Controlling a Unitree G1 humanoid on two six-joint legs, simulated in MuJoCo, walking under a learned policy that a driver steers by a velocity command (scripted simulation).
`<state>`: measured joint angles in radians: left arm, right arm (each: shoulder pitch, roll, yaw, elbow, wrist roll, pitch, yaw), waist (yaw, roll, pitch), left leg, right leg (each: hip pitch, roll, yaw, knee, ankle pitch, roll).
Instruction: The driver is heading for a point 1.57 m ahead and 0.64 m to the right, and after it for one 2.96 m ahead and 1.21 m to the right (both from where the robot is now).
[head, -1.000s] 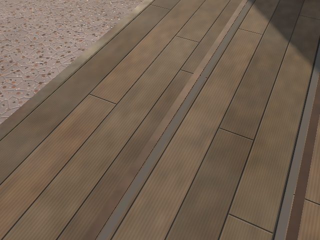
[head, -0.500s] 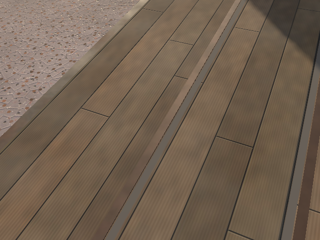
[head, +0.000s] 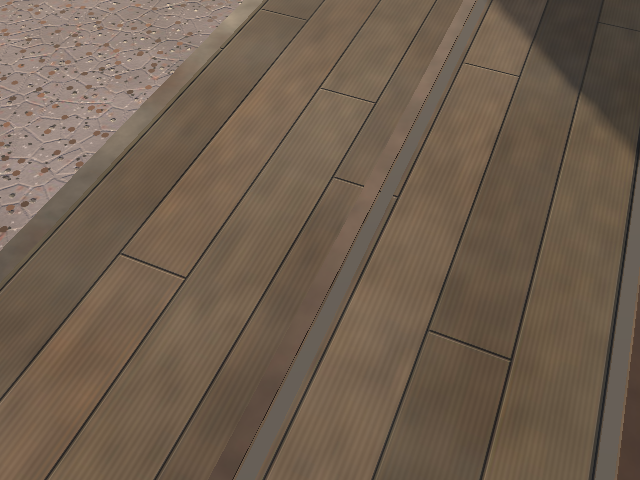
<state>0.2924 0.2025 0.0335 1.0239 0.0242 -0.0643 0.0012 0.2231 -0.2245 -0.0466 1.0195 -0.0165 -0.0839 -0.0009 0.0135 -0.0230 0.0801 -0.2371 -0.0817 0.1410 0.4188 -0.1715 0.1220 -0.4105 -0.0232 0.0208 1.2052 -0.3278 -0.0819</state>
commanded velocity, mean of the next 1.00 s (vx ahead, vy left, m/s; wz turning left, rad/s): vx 0.08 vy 0.00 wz -0.51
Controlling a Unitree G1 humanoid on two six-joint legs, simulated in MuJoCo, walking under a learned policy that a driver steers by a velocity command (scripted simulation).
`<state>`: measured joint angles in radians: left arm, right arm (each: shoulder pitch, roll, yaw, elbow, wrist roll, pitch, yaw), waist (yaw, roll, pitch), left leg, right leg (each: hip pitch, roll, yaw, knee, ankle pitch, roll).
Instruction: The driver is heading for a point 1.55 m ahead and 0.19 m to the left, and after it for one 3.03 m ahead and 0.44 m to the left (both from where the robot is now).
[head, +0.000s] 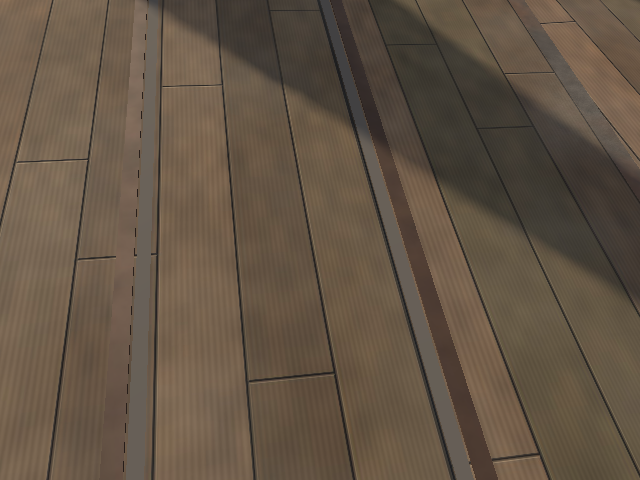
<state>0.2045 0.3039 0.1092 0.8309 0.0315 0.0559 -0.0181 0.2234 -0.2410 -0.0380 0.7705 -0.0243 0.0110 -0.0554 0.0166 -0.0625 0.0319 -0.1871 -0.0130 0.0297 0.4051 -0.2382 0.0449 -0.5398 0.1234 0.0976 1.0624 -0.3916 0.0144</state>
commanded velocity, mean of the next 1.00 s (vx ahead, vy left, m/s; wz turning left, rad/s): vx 0.00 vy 0.00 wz -0.14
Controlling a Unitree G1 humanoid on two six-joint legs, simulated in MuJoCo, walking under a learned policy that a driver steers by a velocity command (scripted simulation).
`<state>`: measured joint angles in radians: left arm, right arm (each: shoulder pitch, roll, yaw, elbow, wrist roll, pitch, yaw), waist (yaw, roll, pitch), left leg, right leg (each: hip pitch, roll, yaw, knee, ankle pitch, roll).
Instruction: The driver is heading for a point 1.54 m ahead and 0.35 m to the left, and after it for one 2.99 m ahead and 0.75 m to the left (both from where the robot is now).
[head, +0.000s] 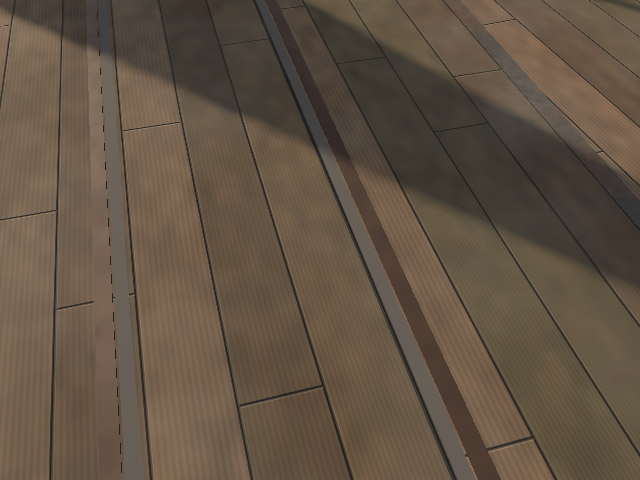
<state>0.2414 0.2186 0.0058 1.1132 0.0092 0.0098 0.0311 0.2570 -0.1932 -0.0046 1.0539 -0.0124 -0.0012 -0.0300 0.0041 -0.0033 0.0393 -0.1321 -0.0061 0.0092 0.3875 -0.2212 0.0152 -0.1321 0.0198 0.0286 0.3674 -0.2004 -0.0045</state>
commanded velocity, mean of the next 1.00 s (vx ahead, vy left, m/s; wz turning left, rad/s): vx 0.06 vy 0.00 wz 0.00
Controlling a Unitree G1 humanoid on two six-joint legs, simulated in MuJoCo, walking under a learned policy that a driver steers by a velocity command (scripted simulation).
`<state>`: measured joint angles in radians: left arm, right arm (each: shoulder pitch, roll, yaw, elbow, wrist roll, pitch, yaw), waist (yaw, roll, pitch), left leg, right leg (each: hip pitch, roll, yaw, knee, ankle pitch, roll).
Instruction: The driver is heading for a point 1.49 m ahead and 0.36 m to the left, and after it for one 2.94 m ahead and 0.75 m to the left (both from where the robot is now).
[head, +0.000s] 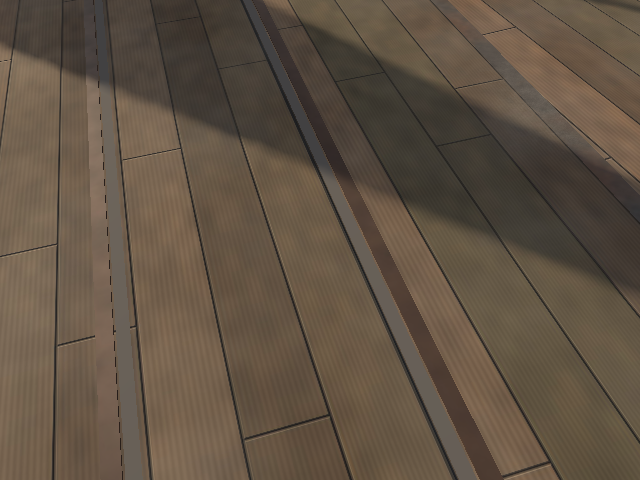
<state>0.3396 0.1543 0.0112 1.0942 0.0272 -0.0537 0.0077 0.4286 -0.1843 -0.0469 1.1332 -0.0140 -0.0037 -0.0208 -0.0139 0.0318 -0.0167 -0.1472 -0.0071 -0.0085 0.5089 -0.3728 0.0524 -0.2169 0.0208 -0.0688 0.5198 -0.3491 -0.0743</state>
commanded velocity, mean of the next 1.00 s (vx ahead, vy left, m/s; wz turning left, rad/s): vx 0.21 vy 0.00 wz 0.00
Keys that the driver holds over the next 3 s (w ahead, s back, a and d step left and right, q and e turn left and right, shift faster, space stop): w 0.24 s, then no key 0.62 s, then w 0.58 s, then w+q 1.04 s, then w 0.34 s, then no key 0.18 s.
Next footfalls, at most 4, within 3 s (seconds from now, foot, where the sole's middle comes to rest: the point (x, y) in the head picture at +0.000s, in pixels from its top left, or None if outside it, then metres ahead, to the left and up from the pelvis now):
0.42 left None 0.36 0.06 -0.77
0.80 right None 0.32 -0.13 -0.77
1.60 right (375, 398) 0.73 -0.07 -0.77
2.16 left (273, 318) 0.96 0.17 -0.77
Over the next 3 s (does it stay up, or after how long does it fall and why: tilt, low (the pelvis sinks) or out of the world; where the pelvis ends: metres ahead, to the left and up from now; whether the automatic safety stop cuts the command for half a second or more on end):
stays up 1.27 0.26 0.01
